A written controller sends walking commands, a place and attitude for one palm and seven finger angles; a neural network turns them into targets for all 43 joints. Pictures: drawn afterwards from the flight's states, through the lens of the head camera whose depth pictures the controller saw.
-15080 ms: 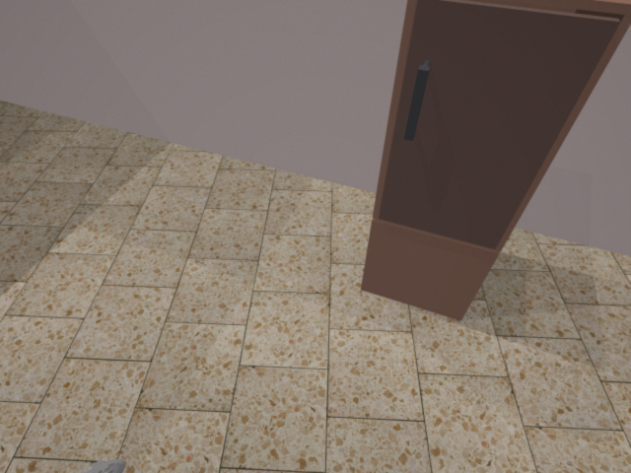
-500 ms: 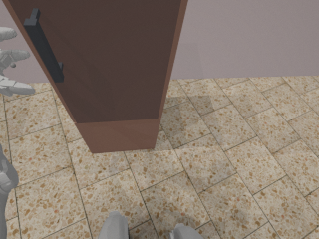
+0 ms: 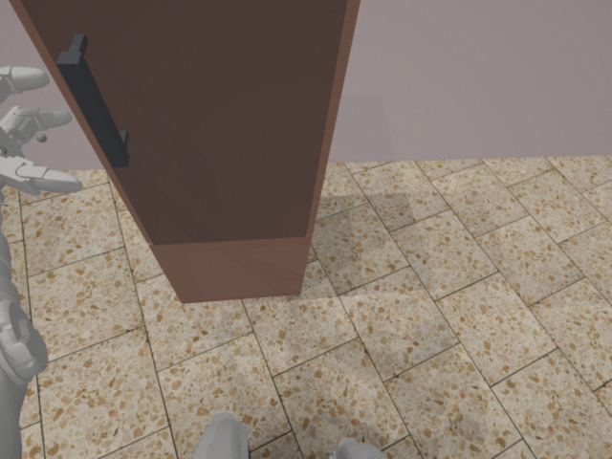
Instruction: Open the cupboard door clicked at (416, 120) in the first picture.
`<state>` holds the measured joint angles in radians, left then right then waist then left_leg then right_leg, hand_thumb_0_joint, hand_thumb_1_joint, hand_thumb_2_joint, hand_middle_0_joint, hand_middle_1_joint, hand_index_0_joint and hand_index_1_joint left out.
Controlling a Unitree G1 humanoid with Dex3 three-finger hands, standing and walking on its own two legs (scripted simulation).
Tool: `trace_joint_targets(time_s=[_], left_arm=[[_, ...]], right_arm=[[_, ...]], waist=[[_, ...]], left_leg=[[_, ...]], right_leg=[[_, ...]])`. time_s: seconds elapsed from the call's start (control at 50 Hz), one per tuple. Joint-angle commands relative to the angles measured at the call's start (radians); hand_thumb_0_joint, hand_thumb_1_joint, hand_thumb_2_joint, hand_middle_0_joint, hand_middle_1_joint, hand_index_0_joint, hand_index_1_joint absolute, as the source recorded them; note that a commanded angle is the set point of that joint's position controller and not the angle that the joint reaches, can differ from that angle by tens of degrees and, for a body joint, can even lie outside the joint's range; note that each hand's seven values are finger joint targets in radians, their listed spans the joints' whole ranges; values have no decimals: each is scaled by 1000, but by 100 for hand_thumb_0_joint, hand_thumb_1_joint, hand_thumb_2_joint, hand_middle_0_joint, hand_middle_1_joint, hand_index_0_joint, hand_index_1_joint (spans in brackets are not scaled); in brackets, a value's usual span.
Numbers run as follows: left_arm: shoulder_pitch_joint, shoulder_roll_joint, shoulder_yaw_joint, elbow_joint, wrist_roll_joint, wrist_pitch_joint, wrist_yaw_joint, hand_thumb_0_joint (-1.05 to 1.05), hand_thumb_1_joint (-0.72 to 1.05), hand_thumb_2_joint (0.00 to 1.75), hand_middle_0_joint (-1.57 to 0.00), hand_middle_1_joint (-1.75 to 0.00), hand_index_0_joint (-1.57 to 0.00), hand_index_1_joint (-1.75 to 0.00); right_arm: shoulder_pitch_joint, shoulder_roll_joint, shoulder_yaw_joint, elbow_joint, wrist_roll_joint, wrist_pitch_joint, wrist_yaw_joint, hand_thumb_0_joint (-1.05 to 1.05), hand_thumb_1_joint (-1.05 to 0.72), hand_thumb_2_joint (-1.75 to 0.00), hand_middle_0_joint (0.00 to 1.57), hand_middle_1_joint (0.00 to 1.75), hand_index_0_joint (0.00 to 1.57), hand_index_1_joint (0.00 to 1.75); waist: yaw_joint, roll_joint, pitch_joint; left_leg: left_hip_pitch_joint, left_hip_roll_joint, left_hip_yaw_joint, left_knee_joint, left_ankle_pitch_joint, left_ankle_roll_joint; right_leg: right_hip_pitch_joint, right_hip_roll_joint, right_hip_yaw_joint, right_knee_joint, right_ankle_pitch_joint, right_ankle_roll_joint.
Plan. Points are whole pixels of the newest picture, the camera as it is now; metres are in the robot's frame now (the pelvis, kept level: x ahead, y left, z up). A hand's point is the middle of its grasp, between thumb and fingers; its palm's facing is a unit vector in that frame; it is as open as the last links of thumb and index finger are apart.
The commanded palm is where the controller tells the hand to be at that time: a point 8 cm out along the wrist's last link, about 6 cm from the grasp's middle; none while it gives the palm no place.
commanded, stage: move the hooked fingers beside the handle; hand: left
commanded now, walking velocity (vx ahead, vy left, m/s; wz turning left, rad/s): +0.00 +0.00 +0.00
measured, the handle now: (101, 106) +0.54 +0.24 +0.12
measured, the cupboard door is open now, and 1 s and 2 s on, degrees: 0 0 0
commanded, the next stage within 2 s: slide the fingers in behind the handle in 0.06 s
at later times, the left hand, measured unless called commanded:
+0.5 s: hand (68, 133) +0.48 +0.26 +0.12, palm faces +0.06 -1.00 +0.02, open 14.0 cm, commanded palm +0.46 +0.31 +0.12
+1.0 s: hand (88, 138) +0.48 +0.24 +0.12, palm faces +0.06 -1.00 +0.01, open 14.0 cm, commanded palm +0.46 +0.28 +0.12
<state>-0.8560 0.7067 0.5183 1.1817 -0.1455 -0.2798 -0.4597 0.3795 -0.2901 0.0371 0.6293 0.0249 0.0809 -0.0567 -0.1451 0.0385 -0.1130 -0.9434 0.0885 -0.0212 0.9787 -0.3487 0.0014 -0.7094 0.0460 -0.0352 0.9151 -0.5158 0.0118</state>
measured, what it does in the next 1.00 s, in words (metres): stands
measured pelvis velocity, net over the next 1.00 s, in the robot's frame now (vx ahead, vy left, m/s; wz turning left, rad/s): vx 0.00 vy -0.01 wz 0.01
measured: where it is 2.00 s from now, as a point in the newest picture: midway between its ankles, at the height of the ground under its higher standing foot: outside the picture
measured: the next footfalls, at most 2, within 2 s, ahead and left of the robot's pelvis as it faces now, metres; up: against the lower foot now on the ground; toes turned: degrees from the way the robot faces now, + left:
none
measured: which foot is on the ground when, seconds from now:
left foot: down 0.00-1.00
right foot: down 0.00-1.00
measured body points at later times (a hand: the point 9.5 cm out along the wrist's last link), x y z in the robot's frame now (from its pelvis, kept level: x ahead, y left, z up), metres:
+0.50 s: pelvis +0.00 -0.01 +0.00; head +0.10 +0.01 +0.44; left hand +0.48 +0.32 +0.13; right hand +0.00 -0.29 -0.11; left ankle +0.06 +0.12 -0.68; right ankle -0.05 -0.14 -0.68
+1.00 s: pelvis +0.00 -0.01 +0.00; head +0.09 +0.01 +0.45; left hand +0.47 +0.29 +0.13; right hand +0.04 -0.28 -0.11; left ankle +0.06 +0.12 -0.68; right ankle -0.05 -0.14 -0.68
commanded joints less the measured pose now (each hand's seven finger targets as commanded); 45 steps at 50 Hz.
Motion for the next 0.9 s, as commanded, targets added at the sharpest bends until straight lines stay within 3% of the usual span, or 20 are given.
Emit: trace_joint_targets(time_s=[0.0, 0.04, 0.06, 0.08, 0.1, 0.16, 0.3, 0.36, 0.42, 0.46, 0.5, 0.52, 0.54, 0.58, 0.62, 0.64, 0.72, 0.8, 0.84, 0.88], left_arm=[[-432, 368, 61, -186, -16, -62, 10, 0, -50, 30, -30, -120, -30, -120], [-439, 341, 30, -185, -10, -60, 7, 0, -50, 30, -30, -120, -30, -120], [-441, 375, 56, -180, -9, -63, 7, 0, -50, 30, -30, -120, -30, -120], [-432, 385, 58, -177, -5, -63, 7, 0, -50, 30, -30, -120, -30, -120], [-448, 365, 45, -189, -9, -69, 3, 0, -50, 30, -30, -120, -30, -120], [-454, 344, 21, -141, -14, -56, -9, 0, -50, 30, -30, -120, -30, -120], [-470, 321, 9, -193, -22, -58, -11, 0, -50, 30, -30, -120, -30, -120], [-432, 329, 29, -177, -24, -46, 3, 0, -50, 30, -30, -120, -30, -120], [-444, 325, 30, -221, -15, -52, 24, 0, -50, 30, -30, -120, -30, -120], [-413, 333, 44, -213, -14, -51, 34, 0, -50, 30, -30, -120, -30, -120], [-430, 315, 38, -257, -15, -65, 44, 0, -50, 30, -30, -120, -30, -120], [-423, 292, 23, -271, -12, -68, 48, 0, -50, 30, -30, -120, -30, -120], [-382, 289, 35, -251, -16, -64, 53, 0, -50, 30, -30, -120, -30, -120], [-403, 268, 15, -240, -15, -54, 57, 0, -50, 30, -30, -120, -30, -120], [-399, 243, -6, -230, -15, -51, 59, 0, -50, 30, -30, -120, -30, -120], [-413, 259, 5, -225, -11, -50, 65, 0, -50, 30, -30, -120, -30, -120], [-387, 243, 12, -268, -18, -65, 74, 0, -50, 30, -30, -120, -30, -120], [-368, 175, -25, -292, -28, -67, 79, 0, -50, 30, -30, -120, -30, -120], [-356, 191, -13, -267, -26, -57, 86, 0, -50, 30, -30, -120, -30, -120], [-365, 161, -35, -283, -26, -55, 92, 0, -50, 30, -30, -120, -30, -120]], right_arm=[[135, -195, -67, -58, -3, -17, -26, 0, -90, -90, 20, 30, 20, 30], [128, -188, -65, -60, -2, -20, -24, 0, -90, -90, 20, 30, 20, 30], [132, -193, -66, -60, -1, -18, -27, 0, -90, -90, 20, 30, 20, 30], [130, -193, -65, -62, 0, -17, -28, 0, -90, -90, 20, 30, 20, 30], [132, -190, -65, -63, -1, -18, -27, 0, -90, -90, 20, 30, 20, 30], [131, -190, -63, -60, 3, -19, -30, 0, -90, -90, 20, 30, 20, 30], [149, -186, -68, -47, -3, -26, -29, 0, -90, -90, 20, 30, 20, 30], [146, -186, -69, -50, -2, -23, -25, 0, -90, -90, 20, 30, 20, 30], [145, -183, -72, -49, -2, -23, -21, 0, -90, -90, 20, 30, 20, 30], [143, -181, -70, -53, -2, -21, -18, 0, -90, -90, 20, 30, 20, 30], [145, -178, -73, -53, -5, -23, -16, 0, -90, -90, 20, 30, 20, 30], [140, -174, -75, -53, -2, -23, -14, 0, -90, -90, 20, 30, 20, 30], [140, -174, -76, -56, -3, -21, -12, 0, -90, -90, 20, 30, 20, 30], [140, -174, -76, -51, -2, -19, -13, 0, -90, -90, 20, 30, 20, 30], [135, -172, -75, -52, -1, -22, -11, 0, -90, -90, 20, 30, 20, 30], [140, -176, -76, -47, -2, -21, -13, 0, -90, -90, 20, 30, 20, 30], [135, -170, -79, -55, -5, -26, -9, 0, -90, -90, 20, 30, 20, 30], [127, -163, -79, -63, -6, -26, -1, 0, -90, -90, 20, 30, 20, 30], [119, -165, -79, -61, -3, -23, -2, 0, -90, -90, 20, 30, 20, 30], [114, -162, -80, -66, -2, -24, 0, 0, -90, -90, 20, 30, 20, 30]], waist=[[-2, 133, -374], [-9, 163, -372], [-6, 136, -378], [0, 160, -381], [-7, 167, -389], [-23, 126, -357], [-13, 162, -427], [-3, 133, -410], [-3, 151, -434], [6, 148, -412], [6, 144, -435], [5, 173, -444], [11, 148, -432], [-5, 117, -400], [-4, 147, -388], [-8, 117, -373], [8, 134, -434], [9, 118, -415], [11, 110, -387], [8, 108, -383]], left_leg=[[546, -36, -38, -79, 249, 38], [548, -35, -31, -76, 246, 36], [537, -34, -32, -73, 250, 38], [536, -36, -31, -73, 257, 36], [548, -37, -30, -69, 261, 38], [503, -36, -24, -65, 226, 41], [549, -36, -27, -54, 279, 41], [515, -38, -20, -58, 264, 43], [539, -39, -18, -58, 286, 43], [524, -40, -15, -61, 288, 41], [541, -41, -16, -59, 302, 44], [571, -40, -17, -61, 322, 39], [562, -41, -14, -62, 314, 39], [540, -40, -13, -67, 298, 43], [550, -41, -14, -72, 290, 39], [543, -37, -21, -74, 279, 39], [585, -41, -16, -73, 331, 38], [582, -46, -14, -74, 337, 40], [563, -44, -12, -80, 308, 38], [564, -46, -11, -86, 295, 38]], right_leg=[[-111, 44, -8, -136, 296, -27], [-123, 41, -7, -138, 299, -22], [-107, 42, -4, -136, 308, -21], [-104, 42, -3, -132, 311, -24], [-111, 43, -1, -130, 314, -25], [-115, 41, 3, -141, 299, -16], [-107, 41, 3, -125, 335, -22], [-86, 40, 4, -132, 339, -17], [-78, 40, 5, -128, 364, -17], [-63, 41, 4, -129, 374, -18], [-54, 44, 7, -124, 388, -20], [-62, 43, 2, -122, 402, -21], [-56, 45, 0, -128, 398, -20], [-61, 43, 1, -134, 393, -16], [-77, 42, -1, -135, 378, -19], [-85, 41, -3, -137, 364, -18], [-48, 41, -1, -129, 416, -21], [-39, 42, -3, -129, 431, -22], [-39, 39, -1, -138, 414, -19], [-41, 38, -2, -142, 400, -19]])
